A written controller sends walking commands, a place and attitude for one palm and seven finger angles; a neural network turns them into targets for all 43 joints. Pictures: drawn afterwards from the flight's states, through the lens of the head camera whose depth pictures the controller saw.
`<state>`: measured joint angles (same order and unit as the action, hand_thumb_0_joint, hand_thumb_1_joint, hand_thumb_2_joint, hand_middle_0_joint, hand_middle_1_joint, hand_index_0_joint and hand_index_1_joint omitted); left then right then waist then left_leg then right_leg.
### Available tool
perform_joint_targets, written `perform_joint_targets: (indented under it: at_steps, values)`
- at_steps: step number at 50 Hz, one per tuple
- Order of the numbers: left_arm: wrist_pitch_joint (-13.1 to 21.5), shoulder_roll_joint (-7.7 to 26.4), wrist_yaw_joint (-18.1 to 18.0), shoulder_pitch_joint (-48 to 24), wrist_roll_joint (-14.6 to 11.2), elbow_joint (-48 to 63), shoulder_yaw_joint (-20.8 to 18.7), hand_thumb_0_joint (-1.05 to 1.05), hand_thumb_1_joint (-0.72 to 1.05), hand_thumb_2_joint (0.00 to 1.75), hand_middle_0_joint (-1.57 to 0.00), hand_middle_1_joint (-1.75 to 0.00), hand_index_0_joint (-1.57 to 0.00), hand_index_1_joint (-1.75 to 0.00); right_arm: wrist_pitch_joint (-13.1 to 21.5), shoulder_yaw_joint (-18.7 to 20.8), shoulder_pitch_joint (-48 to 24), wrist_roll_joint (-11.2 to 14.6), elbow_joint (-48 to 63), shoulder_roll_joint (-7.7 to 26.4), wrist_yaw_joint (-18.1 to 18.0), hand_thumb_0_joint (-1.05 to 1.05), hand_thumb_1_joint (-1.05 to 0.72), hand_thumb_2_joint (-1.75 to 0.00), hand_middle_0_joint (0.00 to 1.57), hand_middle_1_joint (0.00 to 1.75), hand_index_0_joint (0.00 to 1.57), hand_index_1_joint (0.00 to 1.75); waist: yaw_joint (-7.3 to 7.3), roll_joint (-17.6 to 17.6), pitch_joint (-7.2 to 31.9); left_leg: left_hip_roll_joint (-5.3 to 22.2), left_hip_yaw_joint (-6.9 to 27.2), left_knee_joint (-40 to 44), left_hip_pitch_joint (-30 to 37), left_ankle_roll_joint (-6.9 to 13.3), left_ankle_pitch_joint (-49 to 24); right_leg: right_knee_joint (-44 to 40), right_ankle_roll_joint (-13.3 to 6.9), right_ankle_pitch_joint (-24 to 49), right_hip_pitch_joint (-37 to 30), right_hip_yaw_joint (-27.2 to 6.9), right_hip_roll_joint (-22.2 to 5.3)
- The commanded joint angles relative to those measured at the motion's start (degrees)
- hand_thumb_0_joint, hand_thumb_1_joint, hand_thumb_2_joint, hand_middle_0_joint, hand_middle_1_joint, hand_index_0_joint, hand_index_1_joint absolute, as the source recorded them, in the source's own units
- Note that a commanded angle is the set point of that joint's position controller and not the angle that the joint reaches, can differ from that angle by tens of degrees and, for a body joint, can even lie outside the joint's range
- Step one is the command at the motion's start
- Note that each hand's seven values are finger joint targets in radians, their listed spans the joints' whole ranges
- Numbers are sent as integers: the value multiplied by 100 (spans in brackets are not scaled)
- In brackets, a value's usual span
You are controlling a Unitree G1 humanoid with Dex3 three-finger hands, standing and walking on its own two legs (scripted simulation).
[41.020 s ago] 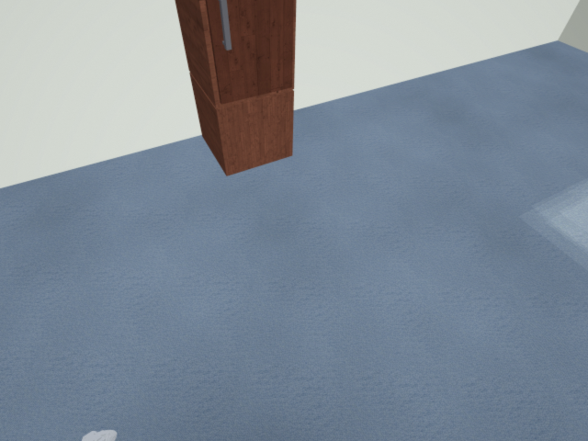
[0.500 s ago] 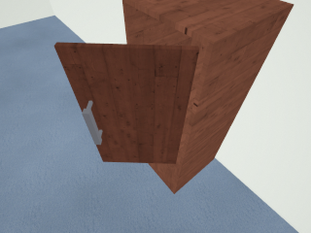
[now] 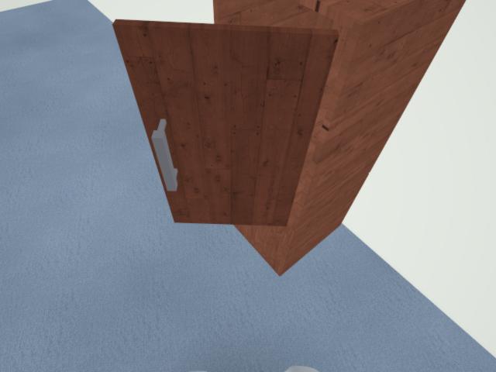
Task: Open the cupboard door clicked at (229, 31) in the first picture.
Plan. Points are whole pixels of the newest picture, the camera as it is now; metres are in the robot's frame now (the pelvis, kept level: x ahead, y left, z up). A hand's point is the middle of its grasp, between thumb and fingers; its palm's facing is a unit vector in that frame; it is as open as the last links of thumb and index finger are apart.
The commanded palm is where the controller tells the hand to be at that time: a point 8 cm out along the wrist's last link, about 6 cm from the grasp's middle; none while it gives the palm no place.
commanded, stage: come to a stop and stand still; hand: left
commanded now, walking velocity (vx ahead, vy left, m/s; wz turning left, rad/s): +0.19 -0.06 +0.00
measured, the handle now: (167, 156) +0.52 +0.21 -0.01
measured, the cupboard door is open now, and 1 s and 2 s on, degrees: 49 49 49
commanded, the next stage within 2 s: look again from close up in 1.28 s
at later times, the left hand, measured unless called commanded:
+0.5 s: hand out of the picture -0.04 +0.15 -0.18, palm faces +0.00 -0.99 -0.14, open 7.4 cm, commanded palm none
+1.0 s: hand out of the picture -0.04 +0.23 -0.18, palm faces +0.01 -0.98 -0.21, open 7.4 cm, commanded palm none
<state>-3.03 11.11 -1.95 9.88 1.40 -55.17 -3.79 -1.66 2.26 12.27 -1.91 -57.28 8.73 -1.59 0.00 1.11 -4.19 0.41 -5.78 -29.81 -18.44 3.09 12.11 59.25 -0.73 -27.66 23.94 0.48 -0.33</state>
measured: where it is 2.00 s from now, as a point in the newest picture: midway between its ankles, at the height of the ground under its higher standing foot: outside the picture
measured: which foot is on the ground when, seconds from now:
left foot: down 0.00-1.00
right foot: up 0.00-0.08, down 0.10-1.00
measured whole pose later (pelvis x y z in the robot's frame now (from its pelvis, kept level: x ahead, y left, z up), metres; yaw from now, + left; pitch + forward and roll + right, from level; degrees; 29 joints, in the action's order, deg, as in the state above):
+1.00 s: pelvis -0.03 +0.04 +0.00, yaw -1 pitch -1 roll -1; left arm 0.1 12.4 -1.9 21.1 1.7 -58.7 0.0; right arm 0.3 0.6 13.0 -0.5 -58.2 10.4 -0.3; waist 1.1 1.9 0.4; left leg -2.8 -5.9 -25.5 -17.9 5.9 7.6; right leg 26.5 1.4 -17.9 8.1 -0.1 -2.8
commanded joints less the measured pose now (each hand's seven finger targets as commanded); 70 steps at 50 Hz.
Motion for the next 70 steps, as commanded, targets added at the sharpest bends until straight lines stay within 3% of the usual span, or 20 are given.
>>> perform_joint_targets:
  at_steps: [1, 3, 4, 6, 7, 9, 11, 14, 17, 18, 19, 20, 21, 23, 25, 28, 33, 38, 45, 70]
  values:
    - [162, 100, 47, 439, -10, 178, 142, 0, 90, 90, -20, -30, -20, -30, 208, 181, 445, -10, 134, 904, -16, 0, -90, -90, 20, 30, 20, 30, -127, -822, 591, 1345, 1765, 1623, 797, 664, 675, -2156, 7, -194, -581, 166, -136]
    - [244, 58, 38, 904, -14, -93, 185, 0, 90, 90, -20, -30, -20, -30, 198, 179, 541, 31, 10, 850, 21, 0, -90, -90, 20, 30, 20, 30, 19, -439, 668, 1032, 1451, 1417, 643, 324, 926, -3755, -48, 797, -1512, 227, -66]
    - [305, 158, -2, 1068, -6, -201, 203, 0, 90, 90, -20, -30, -20, -30, 197, 125, 564, 70, -37, 591, 49, 0, -90, -90, 20, 30, 20, 30, 22, -155, 512, 763, 1123, 1023, 296, 77, 785, -4263, -147, 1015, -1898, -200, -353]
    - [353, 573, 5, 1084, -7, -249, 226, 0, 90, 90, -20, -30, -20, -30, 211, 11, 339, 110, 68, 335, 100, 0, -90, -90, 20, 30, 20, 30, -9, 462, 91, 170, 417, 247, 239, -258, 758, -4787, -557, 160, -1110, -1319, -1343]
    - [424, 613, 13, 913, -28, -234, 206, 0, 90, 90, -20, -30, -20, -30, 175, -17, 201, 72, 77, 352, 116, 0, -90, -90, 20, 30, 20, 30, -18, 1257, -166, 133, 360, 137, 106, -313, 605, -4919, -593, 75, -782, -1542, -1269]
    - [471, 463, 15, 860, -32, -286, 265, 0, 90, 90, -20, -30, -20, -30, 203, -35, 277, 68, -76, 401, 118, 0, -90, -90, 20, 30, 20, 30, -85, 1035, -387, 165, 356, 183, 337, -294, 191, -4682, -575, 1025, -751, -1295, -1127]
    - [493, 454, 22, 938, -55, -338, 273, 0, 90, 90, -20, -30, -20, -30, 272, -81, 496, 91, -253, 462, 103, 0, -90, -90, 20, 30, 20, 30, -92, 543, -109, 216, 399, 411, 673, -268, -170, -4258, -471, 1531, -960, -947, -901]
    - [418, 347, 22, 1110, -41, -446, 287, 0, 90, 90, -20, -30, -20, -30, 266, -81, 553, 117, -374, 540, 67, 0, -90, -90, 20, 30, 20, 30, -63, -9, -423, 359, 591, 568, 876, -186, -58, -4179, -333, 605, -554, -718, -638]
    - [385, 207, 12, 1347, -54, -605, 317, 0, 90, 90, -20, -30, -20, -30, 289, -111, 670, 124, -482, 549, 15, 0, -90, -90, 20, 30, 20, 30, 0, -423, -381, 554, 928, 907, 880, -45, -84, -3870, -231, 869, -681, -453, -457]
    - [614, 302, -190, 1865, 47, -861, 370, 0, 90, 90, -20, -30, -20, -30, 342, -189, -59, 147, -58, 677, 71, 0, -90, -90, 20, 30, 20, 30, 266, -363, -541, 478, 731, -437, 264, -171, -552, -4306, -129, 2514, -678, -824, -700]
    - [674, 485, -197, 1748, 36, -703, 329, 0, 90, 90, -20, -30, -20, -30, 307, -222, 60, 143, 174, 474, 76, 0, -90, -90, 20, 30, 20, 30, -58, -77, -277, 398, 638, -527, 330, -225, -405, -4174, -169, 4425, -919, -1039, -1070]
    - [693, 390, -195, 1482, 5, -621, 353, 0, 90, 90, -20, -30, -20, -30, 340, -229, 745, 101, 28, 307, 53, 0, -90, -90, 20, 30, 20, 30, -278, 418, 368, 387, 579, -259, 460, -159, -303, -3559, -257, 4933, -1528, -645, -993]
    - [703, 309, -194, 1461, -47, -562, 363, 0, 90, 90, -20, -30, -20, -30, 380, -208, 926, 98, -53, 434, 27, 0, -90, -90, 20, 30, 20, 30, -234, 571, 922, 386, 652, -193, 678, -68, -895, -3205, -239, 5184, -1918, -442, -786]
    - [642, 312, -186, 1560, -78, -523, 348, 0, 90, 90, -20, -30, -20, -30, 410, -169, 895, 136, -64, 550, -18, 0, -90, -90, 20, 30, 20, 30, -118, -217, 1126, 504, 745, -228, 941, 20, -1993, -3028, -238, 4218, -1828, -380, -653]
    - [534, 238, -188, 1645, -52, -536, 358, 0, 90, 90, -20, -30, -20, -30, 390, -183, 775, 132, -51, 561, -42, 0, -90, -90, 20, 30, 20, 30, -10, -571, 590, 649, 925, -157, 771, 110, -2506, -3145, -193, 2799, -1452, -263, -461]
    - [424, 131, -158, 1582, -35, -486, 374, 0, 90, 90, -20, -30, -20, -30, 331, -138, 572, 129, 42, 609, -26, 0, -90, -90, 20, 30, 20, 30, 11, -108, -22, 606, 1107, 275, 235, 101, -959, -3417, -186, 1475, -1113, -277, -350]
    - [348, 230, -119, 1470, -22, -292, 346, 0, 90, 90, -20, -30, -20, -30, 281, -70, 451, 107, 116, 721, 22, 0, -90, -90, 20, 30, 20, 30, 30, -278, -74, 631, 1339, 946, 97, 69, 589, -3380, -147, 849, -998, -146, -289]
    - [310, 362, -78, 1560, 11, -176, 325, 0, 90, 90, -20, -30, -20, -30, 247, 9, 241, 99, 244, 951, 59, 0, -90, -90, 20, 30, 20, 30, 108, -392, 16, 724, 1573, 1550, -63, 91, 1641, -3282, -127, 763, -1090, -26, -236]
    - [384, 569, -45, 1514, 14, -144, 312, 0, 90, 90, -20, -30, -20, -30, 301, 28, 177, 121, 224, 1069, 82, 0, -90, -90, 20, 30, 20, 30, 59, -150, 280, 668, 1342, 1436, 407, 43, 999, -3580, -136, 1055, -1010, -180, -370]
    - [387, 638, -19, 1819, 20, -535, 331, 0, 90, 90, -20, -30, -20, -30, 229, 50, 147, 151, -202, 1153, 104, 0, -90, -90, 20, 30, 20, 30, 75, -148, 27, 637, 1297, 1724, 308, -51, 1429, -3911, -141, 611, -793, -278, -401]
